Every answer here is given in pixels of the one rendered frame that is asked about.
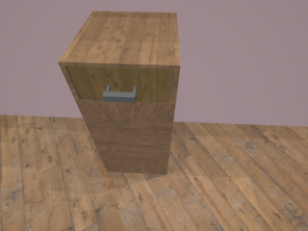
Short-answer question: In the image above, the handle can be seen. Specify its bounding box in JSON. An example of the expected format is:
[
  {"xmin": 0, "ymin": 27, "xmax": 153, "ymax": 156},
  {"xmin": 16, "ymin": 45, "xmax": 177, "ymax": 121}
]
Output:
[{"xmin": 102, "ymin": 85, "xmax": 137, "ymax": 103}]

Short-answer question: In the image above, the cabinet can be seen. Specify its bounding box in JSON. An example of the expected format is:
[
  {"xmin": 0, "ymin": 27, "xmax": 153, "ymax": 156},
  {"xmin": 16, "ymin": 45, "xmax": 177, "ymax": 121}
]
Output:
[{"xmin": 58, "ymin": 11, "xmax": 181, "ymax": 175}]

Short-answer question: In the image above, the drawer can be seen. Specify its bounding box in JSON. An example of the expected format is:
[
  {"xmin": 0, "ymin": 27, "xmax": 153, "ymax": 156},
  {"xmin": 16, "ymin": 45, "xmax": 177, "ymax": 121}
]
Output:
[{"xmin": 67, "ymin": 65, "xmax": 173, "ymax": 103}]

